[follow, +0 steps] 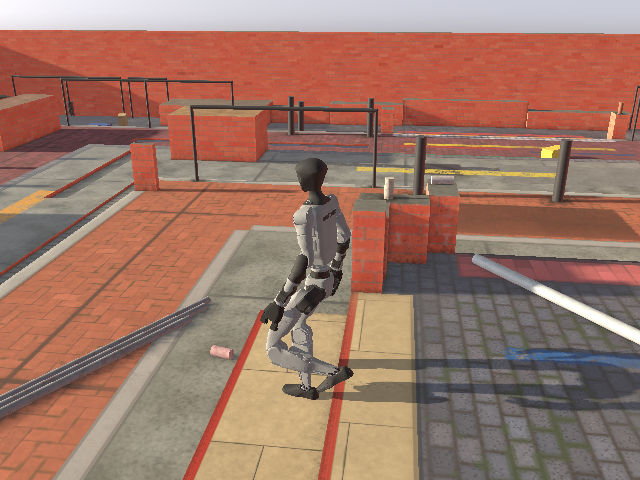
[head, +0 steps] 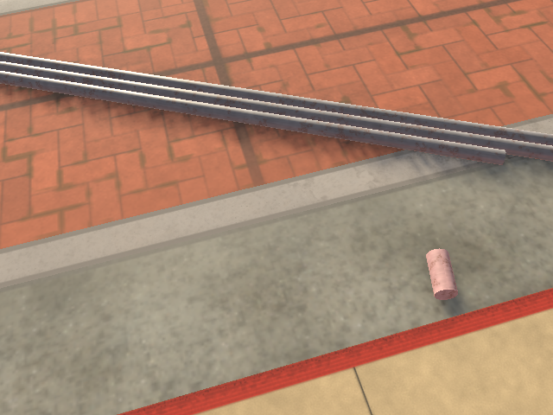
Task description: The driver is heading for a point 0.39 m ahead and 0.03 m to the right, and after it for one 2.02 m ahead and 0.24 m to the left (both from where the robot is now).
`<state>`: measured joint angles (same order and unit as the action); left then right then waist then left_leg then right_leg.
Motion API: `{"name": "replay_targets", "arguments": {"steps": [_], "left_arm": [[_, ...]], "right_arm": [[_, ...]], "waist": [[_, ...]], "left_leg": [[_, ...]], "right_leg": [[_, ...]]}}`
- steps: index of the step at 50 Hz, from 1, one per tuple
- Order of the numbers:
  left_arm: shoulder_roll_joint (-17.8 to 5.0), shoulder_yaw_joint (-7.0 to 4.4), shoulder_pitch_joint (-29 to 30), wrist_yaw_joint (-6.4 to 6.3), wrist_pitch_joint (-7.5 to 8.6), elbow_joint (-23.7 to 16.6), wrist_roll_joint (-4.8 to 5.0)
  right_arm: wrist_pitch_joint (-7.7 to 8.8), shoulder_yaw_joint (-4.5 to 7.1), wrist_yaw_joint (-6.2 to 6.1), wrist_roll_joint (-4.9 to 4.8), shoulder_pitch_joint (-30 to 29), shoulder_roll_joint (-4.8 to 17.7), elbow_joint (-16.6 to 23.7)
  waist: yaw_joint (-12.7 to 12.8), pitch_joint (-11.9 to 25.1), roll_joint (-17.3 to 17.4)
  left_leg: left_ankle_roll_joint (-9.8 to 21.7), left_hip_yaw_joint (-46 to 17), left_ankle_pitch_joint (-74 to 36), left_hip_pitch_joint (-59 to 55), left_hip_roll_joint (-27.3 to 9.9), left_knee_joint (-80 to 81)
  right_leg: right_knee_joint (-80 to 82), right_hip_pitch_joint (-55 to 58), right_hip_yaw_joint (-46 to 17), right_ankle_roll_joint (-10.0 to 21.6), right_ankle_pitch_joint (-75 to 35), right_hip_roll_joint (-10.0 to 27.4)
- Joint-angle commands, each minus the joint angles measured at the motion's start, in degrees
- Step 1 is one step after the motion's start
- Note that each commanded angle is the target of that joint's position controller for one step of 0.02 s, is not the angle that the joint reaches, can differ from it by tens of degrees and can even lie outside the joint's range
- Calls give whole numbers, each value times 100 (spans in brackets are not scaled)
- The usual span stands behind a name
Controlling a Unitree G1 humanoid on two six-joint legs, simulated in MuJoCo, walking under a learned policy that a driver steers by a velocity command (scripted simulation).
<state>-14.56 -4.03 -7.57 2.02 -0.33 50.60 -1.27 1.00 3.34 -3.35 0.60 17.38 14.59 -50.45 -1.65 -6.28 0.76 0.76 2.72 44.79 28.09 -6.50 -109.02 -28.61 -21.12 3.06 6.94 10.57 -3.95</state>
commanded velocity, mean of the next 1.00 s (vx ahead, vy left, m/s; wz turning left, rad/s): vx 0.11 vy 0.00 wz -0.30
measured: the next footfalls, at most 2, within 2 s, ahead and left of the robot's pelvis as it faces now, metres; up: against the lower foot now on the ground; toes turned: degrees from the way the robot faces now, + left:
left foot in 0.52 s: +0.16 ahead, +0.15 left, +0.00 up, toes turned -17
right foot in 0.88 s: +0.12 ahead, -0.02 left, +0.00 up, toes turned -14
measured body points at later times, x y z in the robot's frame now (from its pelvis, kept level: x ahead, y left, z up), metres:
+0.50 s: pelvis +0.07 +0.05 +0.01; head +0.07 +0.05 +0.46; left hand +0.20 +0.30 -0.11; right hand +0.21 -0.22 -0.08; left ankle +0.12 +0.16 -0.72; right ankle +0.09 -0.04 -0.73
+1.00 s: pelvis +0.16 +0.05 +0.01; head +0.17 +0.04 +0.46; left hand +0.30 +0.28 -0.11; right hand +0.15 -0.22 -0.12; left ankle +0.16 +0.16 -0.68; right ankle +0.08 -0.01 -0.73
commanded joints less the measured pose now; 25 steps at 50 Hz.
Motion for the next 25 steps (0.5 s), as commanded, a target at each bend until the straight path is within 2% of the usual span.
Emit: {"name": "replay_targets", "arguments": {"steps": [1,2,3,4,6,7,9,12,14,17,20,21,22,24,25], "left_arm": [[-1217,-196,-563,-274,1,-443,117],[-910,-74,-336,-337,62,-563,49],[-793,0,-317,-353,100,-515,-12],[-769,23,-408,-388,151,-440,-37],[-758,1,-790,-447,144,-385,5],[-793,-15,-847,-464,90,-406,61],[-758,-49,-999,-483,2,-529,81],[-676,-84,-1095,-472,-145,-767,60],[-711,-138,-1176,-442,-211,-903,36],[-697,-166,-1235,-380,-253,-1035,-14],[-676,-142,-1179,-274,-282,-1150,-80],[-729,-145,-1121,-223,-257,-1157,-60],[-710,-133,-1040,-179,-245,-1207,-81],[-664,-97,-868,-152,-227,-1306,-69],[-572,-69,-1024,-169,-189,-1279,-58]], "right_arm": [[-89,-93,-11,231,521,242,648],[-201,-51,-24,293,81,491,650],[-325,-16,-8,165,-114,576,717],[-371,-73,0,169,-391,427,873],[-397,-142,20,238,-605,228,1039],[-401,-149,22,203,-531,178,1013],[-408,-168,44,192,-809,120,1204],[-490,-167,99,208,-1422,78,1508],[-499,-134,138,187,-1688,121,1645],[-441,-139,160,121,-1695,102,1704],[-367,-153,200,17,-1567,83,1721],[-351,-152,212,1,-1459,86,1711],[-334,-147,218,-19,-1286,116,1691],[-261,-152,196,-6,-823,85,1592],[-200,-128,148,31,-662,163,1556]], "waist": [[20,2404,-468],[48,1897,-355],[-62,1370,-121],[-78,1144,-170],[88,1439,-132],[57,1542,-138],[207,1625,-247],[467,1202,-464],[607,925,-589],[696,793,-759],[676,751,-885],[585,695,-970],[498,722,-962],[218,748,-817],[177,731,-628]], "left_leg": [[-55,-480,-2112,2662,70,152],[-183,-555,-2439,2145,23,580],[-317,-500,-2832,1629,153,1337],[-451,-532,-3058,1512,178,1899],[-490,-563,-3325,1692,307,2496],[-498,-649,-3364,1594,283,2873],[-484,-719,-3448,1804,361,3397],[-496,-823,-3541,2026,473,4324],[-490,-884,-3530,1976,545,4889],[-417,-768,-3281,1415,625,5706],[-265,-522,-2830,308,794,6308],[-191,-475,-2745,-244,822,6435],[-113,-384,-2570,-604,881,6700],[65,-268,-2820,-1481,893,7884],[100,-375,-2961,-1999,717,8502]], "right_leg": [[344,2682,-2739,1295,-3053,2881],[694,1497,-2889,1352,-2756,2664],[883,415,-2475,1255,-2713,2242],[729,40,-2436,1191,-2995,2030],[385,540,-2417,979,-3198,1686],[329,652,-2395,875,-3287,1564],[305,1028,-2625,637,-2487,1461],[661,1048,-3042,363,-128,1243],[940,969,-3342,307,1017,1205],[1079,882,-3238,294,1218,1149],[1130,318,-3047,414,1140,1026],[1140,-31,-2968,481,970,976],[1130,-161,-2980,485,871,963],[936,-351,-3018,288,813,841],[768,-551,-2951,65,965,690]]}}
Keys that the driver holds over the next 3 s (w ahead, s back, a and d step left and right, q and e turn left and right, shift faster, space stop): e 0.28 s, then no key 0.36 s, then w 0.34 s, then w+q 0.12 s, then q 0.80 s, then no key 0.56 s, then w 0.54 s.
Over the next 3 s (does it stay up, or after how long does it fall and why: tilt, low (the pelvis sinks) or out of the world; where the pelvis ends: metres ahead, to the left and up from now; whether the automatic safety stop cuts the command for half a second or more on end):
stays up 0.55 -0.01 -0.02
